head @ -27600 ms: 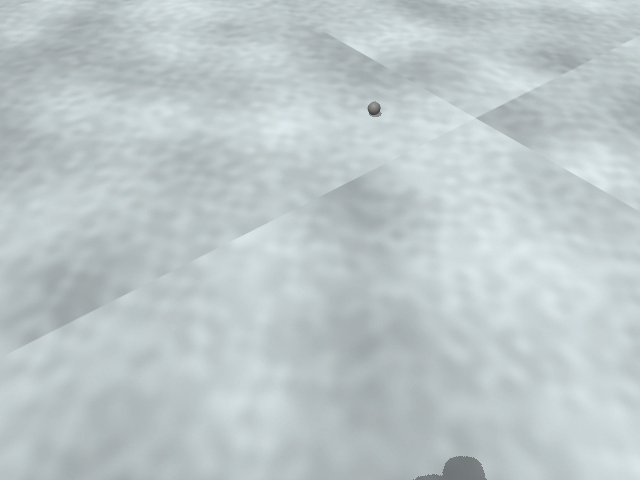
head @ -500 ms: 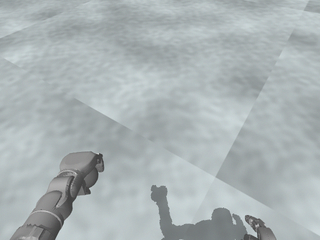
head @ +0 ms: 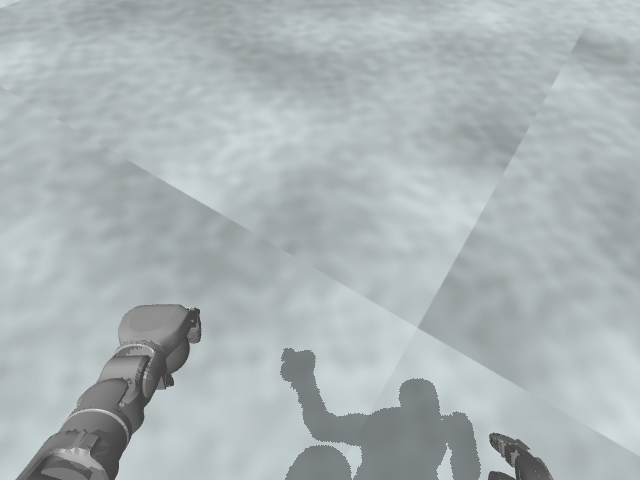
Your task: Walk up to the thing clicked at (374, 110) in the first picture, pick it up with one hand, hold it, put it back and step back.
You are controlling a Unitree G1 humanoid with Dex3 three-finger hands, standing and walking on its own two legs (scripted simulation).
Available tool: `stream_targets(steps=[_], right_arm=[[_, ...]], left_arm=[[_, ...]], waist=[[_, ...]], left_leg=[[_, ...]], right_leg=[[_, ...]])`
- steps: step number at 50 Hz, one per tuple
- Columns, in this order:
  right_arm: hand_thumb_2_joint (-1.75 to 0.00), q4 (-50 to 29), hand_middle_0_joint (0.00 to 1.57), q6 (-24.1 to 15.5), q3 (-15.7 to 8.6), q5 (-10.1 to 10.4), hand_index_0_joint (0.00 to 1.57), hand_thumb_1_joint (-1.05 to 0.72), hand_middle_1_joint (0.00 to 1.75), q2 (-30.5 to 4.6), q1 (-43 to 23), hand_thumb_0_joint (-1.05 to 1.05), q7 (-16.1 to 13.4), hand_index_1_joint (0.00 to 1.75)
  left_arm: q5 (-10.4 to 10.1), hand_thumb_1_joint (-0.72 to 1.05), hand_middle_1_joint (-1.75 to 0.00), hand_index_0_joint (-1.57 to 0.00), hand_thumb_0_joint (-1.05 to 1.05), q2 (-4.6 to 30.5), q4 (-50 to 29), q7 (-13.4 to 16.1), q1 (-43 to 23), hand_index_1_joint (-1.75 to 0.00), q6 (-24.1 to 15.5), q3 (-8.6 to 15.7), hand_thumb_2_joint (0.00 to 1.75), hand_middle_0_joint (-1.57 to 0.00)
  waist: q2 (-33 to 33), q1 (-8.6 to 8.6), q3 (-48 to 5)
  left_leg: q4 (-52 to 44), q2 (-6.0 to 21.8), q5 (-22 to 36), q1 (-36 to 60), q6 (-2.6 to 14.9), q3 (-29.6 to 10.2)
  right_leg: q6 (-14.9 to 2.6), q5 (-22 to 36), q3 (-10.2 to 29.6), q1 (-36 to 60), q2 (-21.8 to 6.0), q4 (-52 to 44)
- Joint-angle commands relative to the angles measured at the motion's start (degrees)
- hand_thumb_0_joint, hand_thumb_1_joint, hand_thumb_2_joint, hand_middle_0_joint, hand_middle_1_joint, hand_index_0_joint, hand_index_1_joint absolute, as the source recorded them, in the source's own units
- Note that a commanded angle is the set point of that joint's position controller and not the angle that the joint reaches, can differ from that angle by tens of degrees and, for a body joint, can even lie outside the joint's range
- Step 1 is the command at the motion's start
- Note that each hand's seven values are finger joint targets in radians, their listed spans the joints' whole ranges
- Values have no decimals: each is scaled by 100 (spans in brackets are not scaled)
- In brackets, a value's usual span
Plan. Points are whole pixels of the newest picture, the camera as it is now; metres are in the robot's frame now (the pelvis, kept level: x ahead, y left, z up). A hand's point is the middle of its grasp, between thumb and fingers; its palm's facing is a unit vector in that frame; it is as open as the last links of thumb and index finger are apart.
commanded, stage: crouch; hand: left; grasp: from above
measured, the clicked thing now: (164, 350) +0.32 +0.23 -0.11
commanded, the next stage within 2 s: lower in 1.58 s
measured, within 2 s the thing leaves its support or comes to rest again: neither
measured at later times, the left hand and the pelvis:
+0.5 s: hand (207, 363) +0.38 +0.22 -0.33, palm faces -0.44 +0.03 -0.90, open 8.7 cm; pelvis -0.06 +0.00 -0.21, yaw -2 degrees
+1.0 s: hand (220, 372) +0.41 +0.23 -0.50, palm faces -0.45 -0.02 -0.89, open 8.6 cm; pelvis -0.06 +0.00 -0.33, yaw -6 degrees
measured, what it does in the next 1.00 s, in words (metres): lowers itself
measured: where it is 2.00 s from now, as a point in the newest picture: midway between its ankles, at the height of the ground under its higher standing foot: outside the picture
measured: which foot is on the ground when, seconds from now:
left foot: down 0.00-1.00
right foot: down 0.00-1.00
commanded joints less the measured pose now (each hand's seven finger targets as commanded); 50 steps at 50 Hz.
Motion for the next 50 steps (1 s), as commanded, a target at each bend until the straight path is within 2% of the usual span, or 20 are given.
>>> stream_targets(steps=[1, 6, 8, 9, 15, 16, 17, 22, 24, 26, 27, 28, 31, 32, 36, 39, 41, 44, 46, 50], right_arm=[[-90, -345, 20, -244, -409, -149, 20, -90, 30, -878, 447, 0, 11, 30], [-90, -333, 20, -341, -485, -266, 20, -90, 30, -1003, 668, 0, 44, 30], [-90, -343, 20, -373, -463, -294, 20, -90, 30, -977, 725, 0, 29, 30], [-90, -326, 20, -396, -483, -312, 20, -90, 30, -1012, 769, 0, 18, 30], [-90, -318, 20, -471, -488, -378, 20, -90, 30, -1092, 903, 0, -45, 30], [-90, -285, 20, -483, -467, -408, 20, -90, 30, -1071, 893, 0, -46, 30], [-90, -264, 20, -493, -461, -424, 20, -90, 30, -1059, 923, 0, -52, 30], [-90, -210, 20, -562, -408, -513, 20, -90, 30, -1105, 972, 0, -6, 30], [-90, -190, 20, -595, -388, -536, 20, -90, 30, -1122, 975, 0, 17, 30], [-90, -182, 20, -638, -330, -571, 20, -90, 30, -1066, 979, 0, 66, 30], [-90, -164, 20, -666, -315, -583, 20, -90, 30, -1085, 984, 0, 82, 30], [-90, -151, 20, -688, -306, -592, 20, -90, 30, -1099, 996, 0, 84, 30], [-90, -85, 20, -730, -273, -641, 20, -90, 30, -1146, 1021, 0, 157, 30], [-90, -53, 20, -745, -270, -651, 20, -90, 30, -1152, 1046, 0, 174, 30], [-90, 67, 20, -777, -190, -721, 20, -91, 30, -1133, 1109, 0, 276, 30], [-90, 80, 20, -778, -179, -769, 20, -91, 30, -1124, 1098, 0, 355, 30], [-90, 121, 20, -779, -143, -803, 20, -91, 30, -1115, 1108, 0, 409, 30], [-90, 129, 20, -772, -166, -825, 20, -92, 30, -1164, 1108, 0, 478, 30], [-90, 144, 20, -762, -145, -854, 20, -92, 30, -1139, 1117, 0, 538, 30], [-90, 141, 20, -755, -142, -870, 20, -91, 30, -1217, 1068, 0, 599, 30]], left_arm=[[287, 50, -96, -86, 0, 805, -377, 798, -2640, -91, -141, 454, 85, -81], [522, 50, -94, -86, 0, 1165, 451, 1262, -3209, -88, -168, 773, 80, -79], [528, 50, -93, -87, 0, 1005, 844, 1347, -3274, -87, -124, 715, 80, -81], [534, 50, -94, -86, 0, 1251, 852, 1379, -3431, -88, -139, 859, 79, -80], [472, 51, -93, -88, 0, 1627, 929, 1413, -3959, -87, -57, 1087, 81, -82], [461, 50, -92, -86, 0, 1664, 902, 1403, -4131, -87, -43, 1110, 81, -81], [463, 47, -91, -85, 0, 1717, 1017, 1395, -4077, -85, -25, 1169, 79, -80], [477, 46, -86, -85, 0, 1922, 1264, 1296, -4339, -81, -64, 1268, 74, -80], [536, 46, -87, -85, 0, 2279, 1122, 1285, -4664, -82, -169, 1413, 76, -80], [503, 47, -89, -86, 0, 2053, 1430, 1280, -4534, -83, -233, 1320, 76, -80], [508, 46, -86, -86, 0, 2192, 1309, 1301, -4770, -81, -290, 1374, 76, -80], [554, 46, -86, -86, 0, 2427, 1134, 1323, -5016, -81, -356, 1477, 76, -81], [629, 49, -85, -89, 0, 2478, 1152, 1387, -4972, -80, -435, 1515, 76, -83], [637, 49, -86, -89, 0, 2460, 1053, 1418, -5189, -81, -454, 1501, 79, -84], [694, 50, -88, -89, 0, 2595, 1372, 1511, -5038, -83, -458, 1640, 82, -85], [731, 53, -88, -91, 0, 2616, 1271, 1551, -5336, -84, -484, 1627, 83, -87], [746, 54, -88, -93, 0, 2531, 1528, 1552, -5169, -83, -461, 1591, 82, -88], [778, 53, -88, -92, 0, 2783, 1525, 1536, -5228, -84, -478, 1702, 85, -88], [803, 56, -88, -94, 0, 2661, 1558, 1519, -5291, -84, -502, 1626, 84, -90], [843, 55, -86, -93, 0, 2804, 1771, 1523, -5284, -81, -515, 1712, 82, -89]], waist=[[59, -374, -2066], [415, -365, -2650], [347, -453, -2719], [299, -396, -2947], [561, -493, -3941], [688, -576, -3976], [617, -531, -4109], [712, -722, -4159], [775, -744, -4430], [567, -880, -4062], [618, -888, -4224], [821, -864, -4478], [1143, -845, -4813], [1149, -922, -4986], [1279, -904, -4969], [1445, -998, -5115], [1424, -1029, -4910], [1517, -974, -5038], [1592, -1023, -4874], [1700, -1052, -4561]], left_leg=[[1050, -41, 989, 247, -7, 67], [2218, 8, 521, -1088, -33, -64], [2553, -23, 124, -1717, -10, -105], [2803, -42, 29, -2033, 28, -71], [3747, -5, -544, -2977, 21, -243], [3905, 7, -556, -3175, 26, -253], [4043, -7, -587, -3299, 43, -259], [4667, -2, -1124, -4079, 63, -404], [4985, -15, -1289, -4336, 85, -366], [5222, -22, -1677, -4855, 114, -393], [5355, -28, -1755, -4926, 110, -391], [5449, -31, -1775, -4906, 91, -392], [5744, -5, -1472, -4719, 63, -434], [5888, -6, -1411, -4750, 72, -409], [6260, 6, -966, -4892, 77, -416], [6556, 22, -791, -4992, 85, -391], [6768, 44, -606, -5114, 104, -345], [7001, 76, -418, -5117, 104, -354], [7107, 87, -426, -5281, 100, -356], [7168, 141, -638, -5400, 52, -493]], right_leg=[[-185, 1014, -129, -1231, 135, 693], [-267, 487, -286, -2667, 215, 1982], [-276, 217, -309, -3124, 216, 2341], [-276, 149, -306, -3212, 224, 2530], [-329, -355, -400, -4336, 205, 3659], [-325, -353, -398, -4510, 192, 3828], [-330, -398, -426, -4623, 205, 3968], [-355, -903, -517, -5647, 185, 4644], [-344, -1016, -517, -5798, 195, 4849], [-324, -1310, -540, -6152, 191, 4988], [-325, -1386, -526, -6276, 194, 5072], [-338, -1423, -526, -6411, 193, 5201], [-354, -1231, -613, -6714, 201, 5555], [-339, -1171, -625, -6777, 208, 5610], [-325, -839, -676, -7028, 200, 5961], [-320, -649, -709, -7121, 223, 6203], [-296, -491, -715, -7181, 238, 6288], [-296, -355, -734, -7296, 275, 6515], [-305, -348, -758, -7358, 298, 6643], [-326, -588, -848, -7865, 300, 6931]])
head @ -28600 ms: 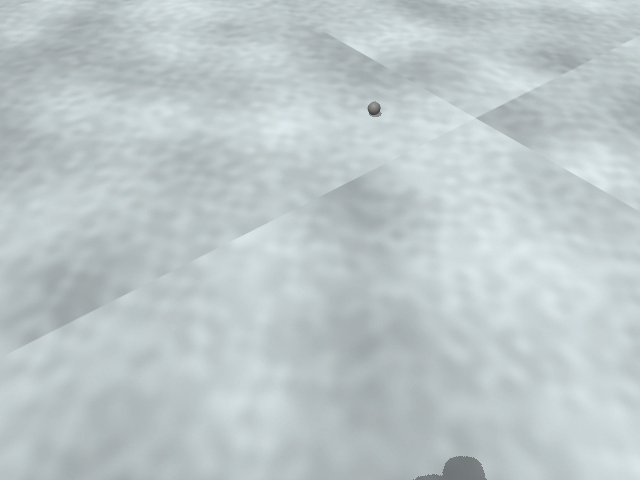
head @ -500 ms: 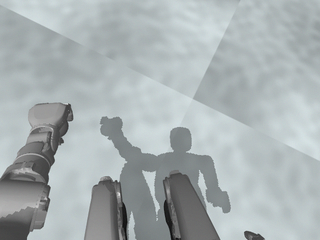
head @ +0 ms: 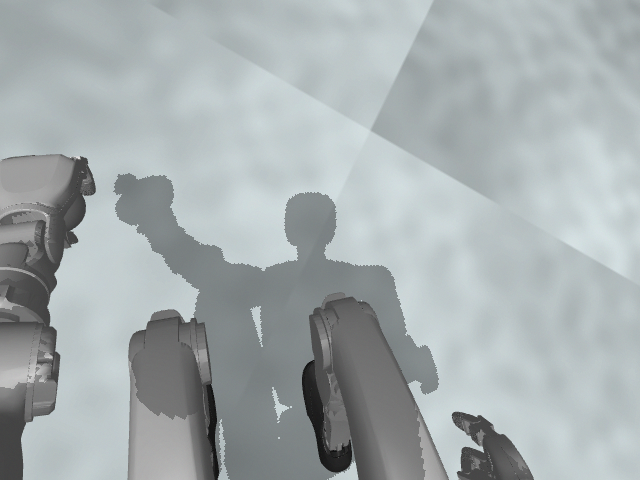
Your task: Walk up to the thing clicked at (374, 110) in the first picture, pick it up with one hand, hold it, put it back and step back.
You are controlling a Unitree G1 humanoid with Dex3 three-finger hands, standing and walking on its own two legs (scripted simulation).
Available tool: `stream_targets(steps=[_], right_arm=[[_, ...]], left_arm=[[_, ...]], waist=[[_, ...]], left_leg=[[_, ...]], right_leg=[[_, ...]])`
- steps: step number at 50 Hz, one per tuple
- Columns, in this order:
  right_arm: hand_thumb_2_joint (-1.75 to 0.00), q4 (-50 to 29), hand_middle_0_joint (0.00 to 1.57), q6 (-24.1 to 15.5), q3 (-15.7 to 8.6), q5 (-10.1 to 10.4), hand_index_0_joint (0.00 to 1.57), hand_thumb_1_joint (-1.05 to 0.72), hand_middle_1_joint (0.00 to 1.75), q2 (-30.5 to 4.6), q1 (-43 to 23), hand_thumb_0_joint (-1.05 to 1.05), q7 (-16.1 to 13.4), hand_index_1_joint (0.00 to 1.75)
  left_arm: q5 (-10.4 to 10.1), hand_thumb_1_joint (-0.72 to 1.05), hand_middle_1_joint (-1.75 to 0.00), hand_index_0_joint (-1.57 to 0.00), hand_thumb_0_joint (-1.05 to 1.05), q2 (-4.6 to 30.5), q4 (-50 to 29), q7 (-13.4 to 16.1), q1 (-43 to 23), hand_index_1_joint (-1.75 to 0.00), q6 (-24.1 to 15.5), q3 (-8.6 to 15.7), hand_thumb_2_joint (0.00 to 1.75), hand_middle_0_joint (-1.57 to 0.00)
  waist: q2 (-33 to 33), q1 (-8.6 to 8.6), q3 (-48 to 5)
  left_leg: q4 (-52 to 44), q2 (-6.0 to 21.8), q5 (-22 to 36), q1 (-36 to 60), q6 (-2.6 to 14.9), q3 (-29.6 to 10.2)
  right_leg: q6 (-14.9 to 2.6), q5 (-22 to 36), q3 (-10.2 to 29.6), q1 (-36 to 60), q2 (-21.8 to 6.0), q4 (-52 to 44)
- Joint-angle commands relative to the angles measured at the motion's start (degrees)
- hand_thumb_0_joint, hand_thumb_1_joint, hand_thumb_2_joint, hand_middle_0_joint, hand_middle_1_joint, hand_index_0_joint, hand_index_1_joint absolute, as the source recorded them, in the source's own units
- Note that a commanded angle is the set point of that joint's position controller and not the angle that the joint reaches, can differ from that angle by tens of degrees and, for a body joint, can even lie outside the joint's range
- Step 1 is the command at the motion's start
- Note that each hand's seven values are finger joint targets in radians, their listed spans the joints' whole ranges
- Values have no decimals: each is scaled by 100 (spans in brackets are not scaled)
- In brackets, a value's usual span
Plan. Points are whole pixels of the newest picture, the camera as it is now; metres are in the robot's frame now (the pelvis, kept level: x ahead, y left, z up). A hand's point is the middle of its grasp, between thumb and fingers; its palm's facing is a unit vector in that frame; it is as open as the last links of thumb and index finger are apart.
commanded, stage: crouch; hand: left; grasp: from above
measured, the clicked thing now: (54, 206) +0.46 +0.29 -0.19
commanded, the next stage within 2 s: lower in 0.58 s
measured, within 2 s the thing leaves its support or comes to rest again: neither
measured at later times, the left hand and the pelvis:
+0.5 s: hand (77, 214) +0.47 +0.27 -0.24, palm faces -0.45 -0.06 -0.89, open 8.6 cm; pelvis -0.01 +0.00 -0.07, yaw -3 degrees
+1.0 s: hand (87, 218) +0.47 +0.28 -0.29, palm faces -0.47 -0.07 -0.88, open 8.6 cm; pelvis -0.01 +0.00 -0.10, yaw -5 degrees
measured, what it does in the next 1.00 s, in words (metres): lowers itself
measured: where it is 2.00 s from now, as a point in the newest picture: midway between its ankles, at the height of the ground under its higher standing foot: (267, 442)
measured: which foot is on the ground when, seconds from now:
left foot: down 0.00-1.00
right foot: down 0.00-1.00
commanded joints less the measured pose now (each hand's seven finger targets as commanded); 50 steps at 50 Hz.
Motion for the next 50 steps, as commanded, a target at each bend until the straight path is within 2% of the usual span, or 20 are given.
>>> stream_targets(steps=[1, 6, 10, 12, 13, 14, 17, 19, 23, 25, 26, 28, 30, 32, 36, 38, 40, 42, 46, 50], right_arm=[[-90, 0, 20, -13, -431, -27, 20, -91, 30, -1343, 1321, 0, -16, 30], [-90, -38, 20, -1, -393, -34, 20, -92, 30, -1390, 1379, 0, 60, 30], [-90, -59, 20, 17, -337, -54, 20, -91, 30, -1421, 1357, 0, 89, 30], [-90, -63, 20, 23, -279, -73, 20, -91, 30, -1425, 1410, 0, 114, 30], [-90, -45, 20, 27, -248, -89, 20, -91, 30, -1449, 1422, 0, 113, 30], [-90, -52, 20, 23, -240, -87, 20, -91, 30, -1460, 1409, 0, 115, 30], [-90, -46, 20, 31, -176, -106, 20, -91, 30, -1473, 1390, 0, 109, 30], [-90, -50, 20, 24, -90, -142, 20, -91, 30, -1435, 1401, 0, 124, 30], [-90, -13, 20, 46, -43, -136, 20, -91, 30, -1519, 1382, 0, 111, 30], [-90, -27, 20, 43, -8, -148, 20, -91, 30, -1515, 1381, 0, 110, 30], [-90, 0, 20, 48, -11, -146, 20, -91, 30, -1547, 1331, 0, 101, 30], [-90, 10, 20, 49, 25, -134, 20, -91, 30, -1581, 1305, 0, 99, 30], [-90, -14, 20, 46, 54, -149, 20, -91, 30, -1601, 1334, 0, 98, 30], [-90, -14, 20, 59, 84, -144, 20, -91, 30, -1578, 1300, 0, 111, 30], [-90, -18, 20, 45, 145, -156, 20, -92, 30, -1601, 1313, 0, 125, 30], [-90, -28, 20, 44, 169, -161, 20, -91, 30, -1630, 1326, 0, 144, 30], [-90, -30, 20, 29, 219, -176, 20, -91, 30, -1645, 1285, 0, 137, 30], [-90, -63, 20, 29, 288, -196, 20, -91, 30, -1634, 1214, 0, 140, 30], [-90, -88, 20, 10, 324, -245, 20, -92, 30, -1697, 1229, 0, 163, 30], [-90, -125, 20, -2, 364, -275, 20, -92, 30, -1762, 1128, 0, 168, 30]], left_arm=[[28, 53, -83, -92, 0, 1325, -835, 284, -2186, -79, -63, 164, 81, -88], [28, 52, -85, -91, 0, 1565, -745, 268, -2293, -80, -118, 265, 80, -87], [62, 53, -84, -91, 0, 1806, -619, 274, -2386, -80, -169, 382, 78, -87], [104, 54, -86, -92, 0, 1744, -352, 269, -2255, -81, -167, 336, 79, -88], [78, 55, -86, -92, 0, 1850, -513, 273, -2424, -81, -196, 385, 79, -88], [75, 55, -86, -92, 0, 2041, -491, 287, -2454, -81, -212, 453, 78, -88], [103, 54, -85, -91, 0, 2195, -463, 286, -2580, -81, -236, 475, 79, -87], [86, 56, -87, -92, 0, 2066, -302, 299, -2409, -82, -241, 424, 77, -87], [107, 52, -86, -89, 0, 2447, -425, 316, -2648, -82, -275, 559, 78, -85], [121, 54, -87, -91, 0, 2281, -243, 327, -2493, -82, -242, 485, 78, -86], [129, 55, -86, -91, 0, 2337, -378, 327, -2740, -82, -269, 447, 79, -87], [122, 54, -84, -91, 0, 2328, -157, 311, -2585, -80, -240, 429, 77, -87], [116, 54, -83, -91, 0, 2442, -237, 314, -2570, -79, -242, 493, 78, -88], [112, 52, -84, -91, 0, 2402, -288, 279, -2645, -80, -230, 403, 79, -87], [46, 51, -82, -91, 0, 2493, -159, 246, -2511, -79, -182, 432, 78, -88], [44, 51, -83, -91, 0, 2390, -102, 192, -2558, -80, -215, 318, 78, -87], [-11, 52, -85, -91, 0, 2528, -103, 213, -2618, -81, -259, 403, 78, -87], [11, 50, -87, -90, 0, 2589, 39, 235, -2529, -82, -310, 376, 77, -85], [93, 57, -90, -94, 0, 2838, -68, 322, -2557, -85, -379, 552, 80, -89], [109, 57, -94, -93, 0, 2783, -25, 427, -2442, -89, -388, 565, 83, -88]], waist=[[1824, -95, -3857], [1749, -129, -3871], [1784, -109, -3853], [1613, -191, -3668], [1595, -222, -3769], [1642, -153, -3805], [1736, -173, -3739], [1610, -234, -3637], [1766, -204, -3795], [1807, -272, -3537], [1902, -276, -3590], [1907, -269, -3299], [1940, -269, -3432], [1935, -298, -3484], [1864, -308, -3325], [1718, -436, -3133], [1688, -396, -3180], [1628, -399, -3123], [1779, -416, -3144], [2066, -432, -3144]], left_leg=[[-953, 38, 1549, 3747, 68, 114], [-669, 18, 1481, 3377, 106, 171], [-560, 33, 1232, 3216, 96, 117], [-395, 16, 1176, 2963, 140, 184], [-356, 23, 1196, 2905, 138, 172], [-291, 12, 1144, 2812, 148, 209], [-175, 23, 947, 2600, 145, 248], [-70, 23, 986, 2472, 162, 244], [51, 40, 983, 2371, 152, 226], [84, 54, 977, 2398, 134, 182], [93, 63, 866, 2315, 128, 183], [36, 63, 680, 2244, 102, 108], [121, 67, 797, 2332, 99, 97], [228, 70, 903, 2225, 119, 134], [367, 79, 1001, 2077, 139, 160], [475, 79, 934, 1852, 155, 139], [549, 86, 925, 1762, 155, 125], [654, 90, 877, 1579, 167, 135], [759, 102, 969, 1650, 149, 115], [777, 130, 1070, 1953, 96, 27]], right_leg=[[-367, 1748, -279, 957, 30, -968], [-336, 1858, -283, 1035, 51, -776], [-355, 1643, -352, 827, 80, -580], [-315, 1669, -347, 917, 97, -613], [-309, 1698, -370, 957, 106, -555], [-317, 1682, -348, 1001, 126, -510], [-321, 1529, -372, 947, 151, -434], [-291, 1587, -396, 1036, 164, -418], [-306, 1598, -437, 973, 200, -232], [-309, 1572, -492, 759, 180, -158], [-327, 1502, -505, 658, 204, -103], [-349, 1320, -562, 426, 188, -31], [-338, 1425, -580, 515, 193, 33], [-329, 1552, -580, 614, 231, 70], [-299, 1661, -576, 677, 243, 83], [-292, 1630, -601, 608, 247, 148], [-282, 1614, -623, 641, 265, 183], [-265, 1588, -620, 731, 299, 209], [-256, 1683, -672, 754, 310, 316], [-288, 1727, -784, 512, 315, 487]])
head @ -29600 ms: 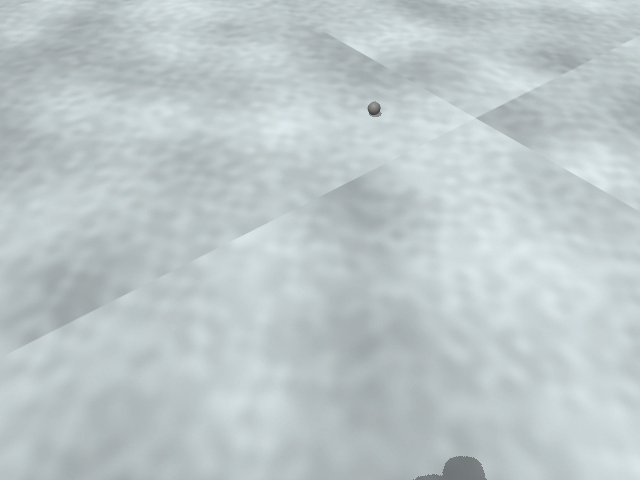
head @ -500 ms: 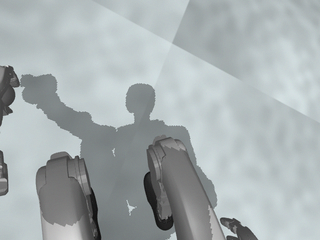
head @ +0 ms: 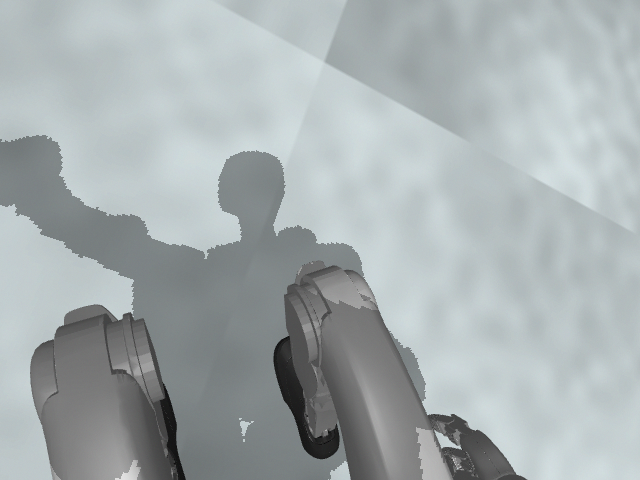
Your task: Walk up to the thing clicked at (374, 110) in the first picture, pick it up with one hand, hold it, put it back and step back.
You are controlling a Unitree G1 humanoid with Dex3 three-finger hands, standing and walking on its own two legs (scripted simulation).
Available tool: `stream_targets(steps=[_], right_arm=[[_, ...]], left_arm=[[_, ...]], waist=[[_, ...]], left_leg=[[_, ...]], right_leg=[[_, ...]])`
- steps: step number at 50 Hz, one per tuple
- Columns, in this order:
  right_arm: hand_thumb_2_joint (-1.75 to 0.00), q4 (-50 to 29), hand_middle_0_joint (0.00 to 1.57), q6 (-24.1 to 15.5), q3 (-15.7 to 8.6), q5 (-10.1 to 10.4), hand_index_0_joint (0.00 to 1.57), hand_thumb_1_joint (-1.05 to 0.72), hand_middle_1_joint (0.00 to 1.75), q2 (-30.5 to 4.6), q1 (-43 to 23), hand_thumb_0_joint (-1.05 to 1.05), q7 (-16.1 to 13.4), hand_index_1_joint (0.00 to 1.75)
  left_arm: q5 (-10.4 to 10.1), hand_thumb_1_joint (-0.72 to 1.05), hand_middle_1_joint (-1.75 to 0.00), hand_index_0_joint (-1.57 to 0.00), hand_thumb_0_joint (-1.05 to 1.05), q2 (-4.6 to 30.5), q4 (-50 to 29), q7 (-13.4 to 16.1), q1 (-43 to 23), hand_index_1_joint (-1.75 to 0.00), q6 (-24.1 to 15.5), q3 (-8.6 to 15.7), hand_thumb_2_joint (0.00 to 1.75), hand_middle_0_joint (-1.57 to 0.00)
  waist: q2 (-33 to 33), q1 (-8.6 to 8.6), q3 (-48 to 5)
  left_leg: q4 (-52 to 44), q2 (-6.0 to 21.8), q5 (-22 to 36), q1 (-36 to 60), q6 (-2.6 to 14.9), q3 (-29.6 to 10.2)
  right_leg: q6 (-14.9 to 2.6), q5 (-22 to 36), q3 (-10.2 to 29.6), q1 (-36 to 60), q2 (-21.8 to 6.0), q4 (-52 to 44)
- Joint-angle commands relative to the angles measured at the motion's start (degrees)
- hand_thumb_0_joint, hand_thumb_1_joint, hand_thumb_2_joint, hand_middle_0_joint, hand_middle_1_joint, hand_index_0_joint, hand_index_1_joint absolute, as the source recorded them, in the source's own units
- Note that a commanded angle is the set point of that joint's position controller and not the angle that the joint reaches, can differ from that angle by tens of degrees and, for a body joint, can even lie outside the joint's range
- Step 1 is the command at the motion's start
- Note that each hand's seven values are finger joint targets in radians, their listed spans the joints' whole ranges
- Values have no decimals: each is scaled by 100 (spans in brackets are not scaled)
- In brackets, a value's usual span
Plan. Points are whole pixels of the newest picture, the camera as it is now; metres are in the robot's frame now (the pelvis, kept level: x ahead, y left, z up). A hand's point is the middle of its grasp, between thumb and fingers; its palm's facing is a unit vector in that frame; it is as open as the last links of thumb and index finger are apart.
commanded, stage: lower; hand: left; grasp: from above
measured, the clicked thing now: out of the picture +0.47 +0.33 -0.21
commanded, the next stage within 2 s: rest in 0.02 s
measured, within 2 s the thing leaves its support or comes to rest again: rests again in 1.80 s
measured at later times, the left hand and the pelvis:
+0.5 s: hand out of the picture +0.47 +0.32 -0.24, palm faces -0.44 -0.12 -0.89, open 8.6 cm; pelvis +0.00 +0.00 -0.02, yaw -3 degrees
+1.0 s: hand out of the picture +0.47 +0.31 -0.26, palm faces -0.44 -0.12 -0.89, open 8.6 cm; pelvis +0.00 +0.00 -0.02, yaw -4 degrees
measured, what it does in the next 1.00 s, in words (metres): stands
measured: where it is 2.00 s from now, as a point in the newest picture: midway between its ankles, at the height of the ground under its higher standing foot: (240, 438)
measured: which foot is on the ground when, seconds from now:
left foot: down 0.00-1.00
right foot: down 0.00-1.00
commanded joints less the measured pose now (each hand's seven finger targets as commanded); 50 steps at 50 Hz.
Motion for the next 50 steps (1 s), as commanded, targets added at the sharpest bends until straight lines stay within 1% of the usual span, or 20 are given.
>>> stream_targets(steps=[1, 4, 6, 10, 19, 20, 22, 23, 30, 31, 35, 37, 40, 42, 43, 44, 45, 47, 49, 50], right_arm=[[-90, -14, 20, -38, -432, -41, 20, -92, 30, -1584, 1277, 0, -73, 30], [-90, -61, 20, -49, -419, -62, 20, -92, 30, -1631, 1247, 0, -61, 30], [-90, -51, 20, -48, -387, -64, 20, -92, 30, -1597, 1192, 0, -39, 30], [-90, -66, 20, -99, -332, -98, 20, -90, 30, -1672, 1250, 0, -18, 30], [-90, -142, 20, -244, -120, -195, 20, -90, 30, -1764, 1217, 0, 30, 30], [-90, -152, 20, -254, -85, -199, 20, -91, 30, -1756, 1152, 0, 39, 30], [-90, -153, 20, -264, -55, -219, 20, -90, 30, -1764, 1185, 0, 61, 30], [-90, -149, 20, -289, -24, -220, 20, -91, 30, -1771, 1170, 0, 73, 30], [-90, -216, 20, -400, 19, -241, 20, -90, 30, -1935, 1088, 0, 111, 30], [-90, -250, 20, -430, 10, -258, 20, -91, 30, -1969, 1064, 0, 127, 30], [-90, -266, 20, -496, 53, -288, 20, -91, 30, -1958, 1071, 0, 178, 30], [-90, -273, 20, -520, 101, -286, 20, -91, 30, -1931, 1005, 0, 202, 30], [-90, -247, 20, -543, 136, -265, 20, -91, 30, -1973, 949, 0, 208, 30], [-90, -240, 20, -573, 179, -276, 20, -91, 30, -1942, 970, 0, 225, 30], [-90, -321, 20, -605, 160, -281, 20, -91, 30, -2065, 1010, 0, 226, 30], [-90, -262, 20, -621, 192, -275, 20, -91, 30, -1988, 1043, 0, 252, 30], [-90, -291, 20, -632, 188, -284, 20, -91, 30, -2047, 969, 0, 244, 30], [-90, -271, 20, -681, 211, -277, 20, -91, 30, -2007, 961, 0, 272, 30], [-90, -324, 20, -699, 229, -285, 20, -91, 30, -2055, 976, 0, 282, 30], [-90, -307, 20, -702, 267, -283, 20, -91, 30, -2020, 930, 0, 294, 30]], left_arm=[[-38, 58, -92, -94, 0, 1535, -909, 406, -1832, -88, -31, 220, 83, -90], [5, 59, -93, -95, 0, 1626, -936, 467, -1888, -88, -26, 239, 83, -90], [0, 61, -92, -97, 0, 1639, -985, 514, -1823, -88, 5, 239, 85, -93], [-2, 56, -88, -92, 0, 1513, -672, 563, -1721, -84, 45, 180, 85, -88], [-44, 58, -92, -93, 0, 2009, -606, 712, -1752, -87, -62, 376, 87, -89], [-45, 58, -91, -93, 0, 1868, -371, 722, -1554, -87, -41, 282, 85, -89], [-40, 60, -92, -94, 0, 2114, -605, 783, -1685, -88, -67, 384, 87, -90], [-26, 61, -92, -95, 0, 1987, -302, 798, -1514, -87, -11, 312, 85, -91], [2, 62, -89, -96, 0, 2056, -320, 916, -1631, -84, -10, 260, 83, -92], [3, 62, -88, -96, 0, 2254, -446, 938, -1713, -84, -26, 371, 84, -92], [13, 64, -86, -99, 0, 2226, -317, 977, -1648, -82, 4, 336, 84, -95], [-60, 64, -87, -97, 0, 2033, -234, 999, -1654, -83, 15, 173, 82, -93], [-90, 61, -86, -96, 0, 2122, -153, 1003, -1672, -81, 14, 96, 81, -92], [-90, 60, -85, -95, 0, 2151, -147, 1018, -1703, -80, 25, 65, 78, -91], [-99, 61, -85, -96, 0, 2226, -245, 1035, -1768, -81, 14, 167, 81, -92], [-79, 61, -83, -96, 0, 2147, -141, 1031, -1675, -79, 34, 76, 80, -92], [-129, 60, -83, -96, 0, 2235, -221, 1064, -1762, -79, 3, 163, 78, -92], [-117, 60, -83, -95, 0, 2152, -104, 1052, -1736, -79, 22, 54, 77, -91], [-111, 60, -83, -96, 0, 2324, -76, 1080, -1688, -79, 27, 168, 79, -92], [-136, 58, -82, -95, 0, 2204, -33, 1079, -1673, -78, 30, 53, 79, -91]], waist=[[2440, -78, -4080], [2506, -99, -3976], [2677, -50, -4197], [2467, -229, -3779], [2388, -272, -3823], [2399, -246, -3789], [2456, -254, -3919], [2391, -261, -3739], [2605, -394, -3373], [2672, -420, -3436], [2707, -458, -3445], [2633, -502, -3427], [2647, -463, -3301], [2668, -490, -3322], [2562, -581, -3276], [2683, -539, -3277], [2635, -557, -3297], [2702, -584, -3206], [2691, -575, -3206], [2712, -544, -3205]], left_leg=[[-1141, 42, 1160, 3287, 163, 481], [-1129, 46, 1044, 3215, 149, 461], [-1128, 60, 1163, 3372, 132, 436], [-1024, 62, 1166, 3204, 141, 393], [-768, 106, 1252, 2961, 184, 379], [-788, 105, 1211, 2947, 178, 380], [-736, 133, 1344, 2960, 193, 359], [-720, 122, 1313, 2936, 192, 366], [-790, 146, 1153, 3080, 107, 226], [-780, 165, 1244, 3154, 109, 213], [-760, 173, 1260, 3169, 112, 213], [-712, 179, 1210, 3020, 136, 218], [-786, 190, 1011, 2984, 117, 172], [-730, 213, 1097, 3034, 127, 160], [-685, 201, 1215, 3048, 121, 143], [-723, 203, 1249, 3127, 109, 154], [-716, 214, 1260, 3087, 99, 123], [-729, 230, 1220, 3170, 93, 107], [-734, 221, 1190, 3100, 102, 111], [-735, 223, 1188, 3046, 101, 126]], right_leg=[[-328, 1692, -419, 1830, 85, -1225], [-348, 1593, -459, 1728, 91, -1208], [-337, 1705, -464, 1804, 114, -1109], [-336, 1709, -525, 1657, 110, -1116], [-273, 1883, -544, 2091, 174, -1139], [-274, 1844, -548, 2129, 176, -1128], [-237, 2019, -554, 2284, 207, -1105], [-251, 1968, -554, 2206, 199, -1106], [-339, 1717, -734, 1781, 203, -989], [-328, 1814, -733, 1849, 221, -972], [-308, 1860, -726, 1956, 233, -993], [-282, 1880, -734, 1978, 251, -1037], [-317, 1663, -768, 1838, 258, -1023], [-289, 1779, -752, 1957, 272, -1015], [-289, 1855, -799, 1920, 251, -997], [-286, 1895, -767, 1988, 258, -986], [-301, 1889, -812, 1956, 260, -989], [-294, 1851, -806, 1883, 270, -967], [-286, 1846, -804, 1990, 266, -980], [-288, 1843, -802, 1998, 272, -991]])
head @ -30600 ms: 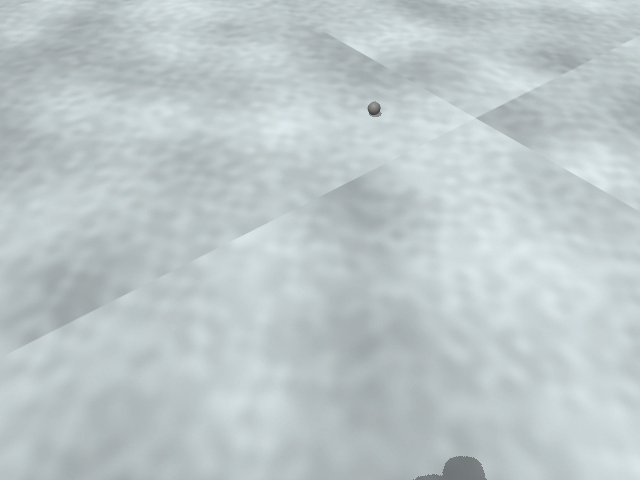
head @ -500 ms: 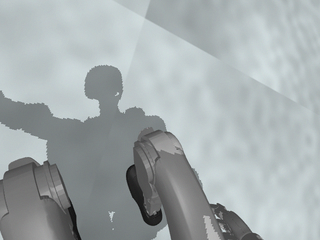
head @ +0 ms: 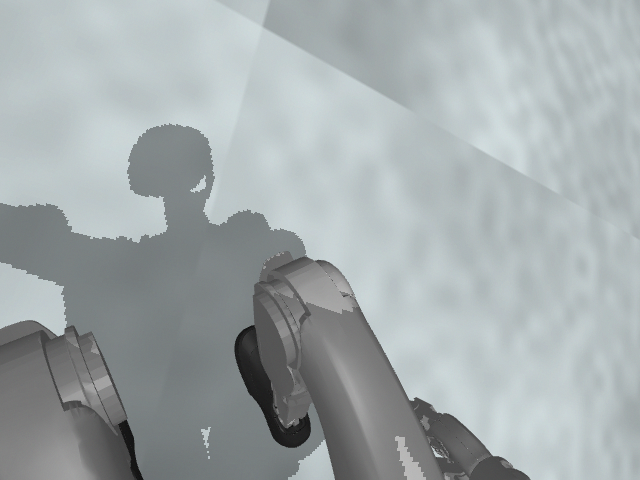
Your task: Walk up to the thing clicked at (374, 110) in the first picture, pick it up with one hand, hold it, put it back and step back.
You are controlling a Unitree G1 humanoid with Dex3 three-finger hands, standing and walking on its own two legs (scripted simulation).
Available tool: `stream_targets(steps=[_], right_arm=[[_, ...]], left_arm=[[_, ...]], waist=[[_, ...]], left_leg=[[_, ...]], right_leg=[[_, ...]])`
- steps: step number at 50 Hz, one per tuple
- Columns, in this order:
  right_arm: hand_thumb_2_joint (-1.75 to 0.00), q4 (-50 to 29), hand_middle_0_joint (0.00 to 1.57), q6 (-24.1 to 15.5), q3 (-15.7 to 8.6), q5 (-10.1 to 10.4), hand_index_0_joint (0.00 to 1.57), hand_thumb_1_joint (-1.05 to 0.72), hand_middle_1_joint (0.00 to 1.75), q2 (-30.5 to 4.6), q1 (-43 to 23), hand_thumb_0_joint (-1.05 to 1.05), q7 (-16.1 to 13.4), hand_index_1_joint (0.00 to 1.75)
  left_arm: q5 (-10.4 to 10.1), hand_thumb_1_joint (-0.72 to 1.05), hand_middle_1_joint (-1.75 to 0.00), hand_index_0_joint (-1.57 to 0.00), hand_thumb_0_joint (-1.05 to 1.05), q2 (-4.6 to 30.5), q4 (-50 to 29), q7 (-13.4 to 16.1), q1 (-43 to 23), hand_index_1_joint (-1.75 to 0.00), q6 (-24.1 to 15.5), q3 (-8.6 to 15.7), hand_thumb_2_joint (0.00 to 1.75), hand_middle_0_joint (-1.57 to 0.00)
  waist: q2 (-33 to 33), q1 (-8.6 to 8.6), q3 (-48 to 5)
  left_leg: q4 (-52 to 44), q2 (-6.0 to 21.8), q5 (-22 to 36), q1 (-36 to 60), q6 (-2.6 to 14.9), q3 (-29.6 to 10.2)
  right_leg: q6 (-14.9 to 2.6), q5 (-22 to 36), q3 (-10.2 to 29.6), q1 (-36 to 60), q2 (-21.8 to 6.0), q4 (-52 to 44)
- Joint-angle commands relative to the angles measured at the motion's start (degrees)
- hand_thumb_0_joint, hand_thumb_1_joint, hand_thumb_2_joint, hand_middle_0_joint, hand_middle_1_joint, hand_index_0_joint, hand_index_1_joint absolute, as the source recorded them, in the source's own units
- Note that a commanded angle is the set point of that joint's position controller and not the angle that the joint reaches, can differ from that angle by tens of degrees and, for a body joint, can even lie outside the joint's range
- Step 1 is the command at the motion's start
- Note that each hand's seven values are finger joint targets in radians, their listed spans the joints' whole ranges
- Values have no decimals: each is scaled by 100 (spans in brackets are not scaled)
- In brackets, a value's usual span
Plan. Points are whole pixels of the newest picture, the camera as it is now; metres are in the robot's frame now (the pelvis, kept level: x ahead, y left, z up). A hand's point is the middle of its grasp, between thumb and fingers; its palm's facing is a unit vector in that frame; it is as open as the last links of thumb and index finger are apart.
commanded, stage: rest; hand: left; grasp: from above
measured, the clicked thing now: out of the picture +0.46 +0.35 -0.26
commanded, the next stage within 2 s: open in 0.62 s
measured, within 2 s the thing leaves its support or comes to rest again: rests again in 0.80 s
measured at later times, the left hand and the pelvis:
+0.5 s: hand out of the picture +0.45 +0.34 -0.25, palm faces -0.43 -0.16 -0.89, open 8.5 cm; pelvis +0.00 +0.00 +0.00, yaw -1 degrees
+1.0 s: hand out of the picture +0.45 +0.34 -0.25, palm faces -0.42 -0.15 -0.89, open 10.5 cm; pelvis +0.00 +0.00 +0.00, yaw -2 degrees
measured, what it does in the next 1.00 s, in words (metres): stands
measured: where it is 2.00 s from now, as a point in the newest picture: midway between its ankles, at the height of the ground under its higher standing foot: (206, 441)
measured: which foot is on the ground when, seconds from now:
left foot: down 0.00-1.00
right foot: down 0.00-1.00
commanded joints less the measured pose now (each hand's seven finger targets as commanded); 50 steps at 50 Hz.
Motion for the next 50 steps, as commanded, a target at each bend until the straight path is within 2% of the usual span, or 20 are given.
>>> stream_targets(steps=[1, 2, 6, 9, 11, 17, 18, 20, 23, 24, 27, 29, 32, 36, 37, 39, 42, 45, 46, 50], right_arm=[[-90, 45, 20, -60, -506, 20, 20, -91, 30, -1840, 1114, 0, -51, 30], [-90, -5, 20, -61, -481, 14, 20, -91, 30, -1833, 1031, 0, -55, 30], [-90, 30, 20, -65, -415, -2, 20, -91, 30, -1812, 1038, 0, -42, 30], [-90, 3, 20, -83, -408, -3, 20, -91, 30, -1908, 1055, 0, -37, 30], [-90, 0, 20, -101, -383, 11, 20, -91, 30, -1869, 993, 0, -21, 30], [-90, -45, 20, -169, -310, -12, 20, -91, 30, -1939, 984, 0, -12, 30], [-90, -27, 20, -173, -281, -9, 20, -91, 30, -1915, 983, 0, -7, 30], [-90, -88, 20, -188, -275, -4, 20, -91, 30, -1980, 937, 0, -9, 30], [-90, -79, 20, -213, -237, -27, 20, -91, 30, -1981, 972, 0, 6, 30], [-90, -52, 20, -204, -261, -29, 20, -91, 30, -2021, 944, 0, -8, 30], [-90, -119, 20, -225, -215, -41, 20, -91, 30, -1998, 950, 0, 13, 30], [-90, -79, 20, -246, -210, -44, 20, -91, 30, -2060, 986, 0, 13, 30], [-90, -95, 20, -263, -157, -59, 20, -91, 30, -2027, 935, 0, 14, 30], [-90, -118, 20, -250, -142, -64, 20, -91, 30, -2086, 971, 0, 13, 30], [-90, -101, 20, -250, -137, -56, 20, -90, 30, -2049, 877, 0, 5, 30], [-90, -141, 20, -233, -127, -76, 20, -90, 30, -2083, 883, 0, -5, 30], [-90, -139, 20, -239, -129, -82, 20, -90, 30, -2097, 906, 0, 8, 30], [-90, -151, 20, -260, -121, -58, 20, -90, 30, -2087, 839, 0, 10, 30], [-90, -148, 20, -262, -136, -58, 20, -90, 30, -2124, 878, 0, 16, 30], [-90, -166, 20, -229, -133, -74, 20, -90, 30, -2090, 916, 0, 5, 30]], left_arm=[[-80, 58, -82, -95, 0, 1316, -684, 306, -1589, -79, -10, -29, 79, -91], [-98, 59, -83, -95, 0, 1477, -806, 334, -1639, -79, -36, 41, 79, -91], [-122, 58, -83, -94, 0, 1415, -600, 379, -1546, -79, -14, -37, 78, -91], [-100, 56, -81, -93, 0, 1626, -614, 402, -1529, -77, -12, 84, 76, -89], [-120, 56, -80, -93, 0, 1380, -545, 377, -1585, -77, -21, -118, 76, -89], [-150, 56, -80, -93, 0, 1583, -511, 429, -1604, -76, -40, -45, 75, -89], [-140, 56, -79, -93, 0, 1513, -425, 425, -1600, -76, -39, -147, 75, -90], [-150, 55, -82, -91, 0, 1655, -390, 460, -1629, -77, -62, -46, 74, -87], [-107, 57, -81, -93, 0, 1626, -496, 439, -1742, -77, -69, -154, 75, -90], [-124, 57, -81, -93, 0, 1868, -367, 488, -1624, -77, -61, 56, 76, -90], [-92, 59, -82, -94, 0, 1627, -409, 475, -1676, -78, -70, -149, 76, -90], [-115, 58, -81, -93, 0, 1907, -398, 474, -1665, -77, -74, -6, 76, -90], [-192, 57, -81, -93, 0, 1824, -487, 488, -1671, -77, -100, -50, 75, -90], [-128, 57, -83, -92, 0, 1872, -301, 478, -1630, -79, -117, -96, 76, -88], [-161, 49, -80, -84, 0, 1821, -356, 472, -1640, -77, -136, -175, 74, -80], [-158, 33, -82, -68, 0, 1934, -232, 492, -1533, -77, -146, -78, 69, -64], [-140, 9, -84, -46, 0, 1888, -208, 484, -1511, -79, -125, -115, 68, -42], [-181, -15, -87, -34, 0, 1856, -469, 503, -1713, -83, -178, -160, 72, -31], [-128, -23, -88, -32, 0, 1868, -158, 487, -1491, -85, -119, -123, 76, -29], [-196, -35, -94, -23, 0, 1813, -153, 464, -1503, -92, -108, -123, 86, -21]], waist=[[3190, -187, -3806], [3250, -147, -3935], [3132, -189, -3879], [3166, -197, -3877], [3242, -236, -3765], [3156, -268, -3704], [3235, -282, -3646], [3135, -270, -3646], [3319, -332, -3549], [3237, -267, -3629], [3261, -358, -3522], [3265, -357, -3558], [3261, -320, -3665], [3178, -427, -3482], [3161, -350, -3496], [3184, -366, -3498], [3122, -409, -3389], [3269, -377, -3494], [3212, -417, -3372], [3060, -429, -3310]], left_leg=[[-1319, 198, 1307, 3148, 97, 550], [-1336, 214, 1276, 3165, 110, 542], [-1264, 218, 1274, 3009, 148, 577], [-1292, 238, 1445, 3156, 116, 508], [-1347, 241, 1354, 3199, 95, 473], [-1301, 248, 1276, 3120, 109, 477], [-1307, 256, 1280, 3119, 104, 474], [-1321, 262, 1237, 3062, 100, 421], [-1344, 264, 1216, 3157, 81, 418], [-1322, 287, 1168, 3134, 92, 412], [-1313, 277, 1265, 3162, 90, 429], [-1270, 291, 1293, 3147, 100, 422], [-1289, 290, 1439, 3188, 81, 400], [-1240, 295, 1328, 3072, 107, 392], [-1217, 307, 1293, 3052, 109, 404], [-1289, 310, 1210, 3076, 106, 394], [-1265, 312, 1191, 3055, 111, 378], [-1318, 325, 1283, 3182, 65, 306], [-1327, 321, 1242, 3205, 63, 287], [-1323, 313, 1164, 2983, 97, 331]], right_leg=[[-389, 1757, -476, 1858, 114, -1203], [-373, 1746, -472, 1960, 146, -1234], [-337, 1834, -446, 2115, 171, -1281], [-349, 1917, -510, 2076, 157, -1207], [-370, 1823, -515, 1954, 158, -1181], [-342, 1780, -529, 2041, 170, -1252], [-353, 1789, -512, 2056, 181, -1235], [-358, 1743, -553, 1970, 169, -1212], [-359, 1709, -560, 1953, 163, -1202], [-362, 1676, -553, 1997, 185, -1212], [-351, 1776, -563, 2019, 187, -1218], [-344, 1789, -545, 2077, 192, -1230], [-328, 1912, -589, 2173, 186, -1234], [-319, 1860, -601, 2141, 187, -1242], [-326, 1829, -578, 2112, 201, -1255], [-333, 1767, -579, 2211, 218, -1303], [-320, 1763, -592, 2137, 215, -1293], [-333, 1788, -649, 2029, 187, -1230], [-342, 1732, -648, 1976, 177, -1207], [-321, 1713, -616, 2086, 198, -1314]])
